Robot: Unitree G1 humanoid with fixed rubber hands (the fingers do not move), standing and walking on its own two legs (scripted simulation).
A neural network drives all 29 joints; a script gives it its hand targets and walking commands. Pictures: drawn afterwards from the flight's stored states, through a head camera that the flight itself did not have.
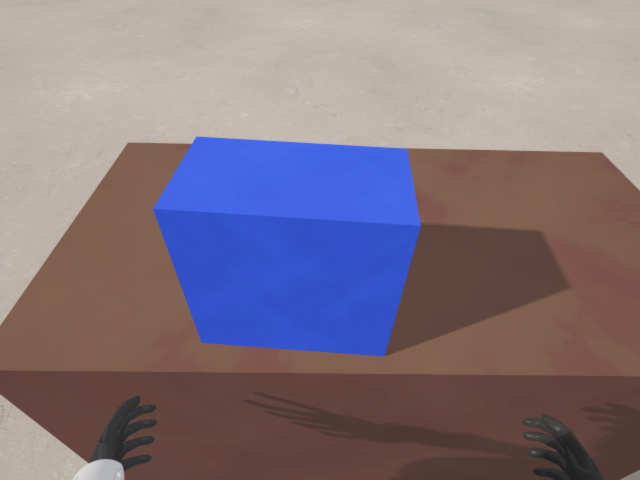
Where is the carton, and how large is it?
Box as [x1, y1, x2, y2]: [153, 137, 420, 356]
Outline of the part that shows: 196,137 155,204 153,210 201,341 209,343 384,356 420,226 406,149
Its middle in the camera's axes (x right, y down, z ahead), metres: -0.04 +0.02 +0.58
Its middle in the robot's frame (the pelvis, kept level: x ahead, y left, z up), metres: +0.42 +0.07 +0.05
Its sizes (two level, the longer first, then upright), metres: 0.300 0.162 0.286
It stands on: a pedestal, 0.68 m high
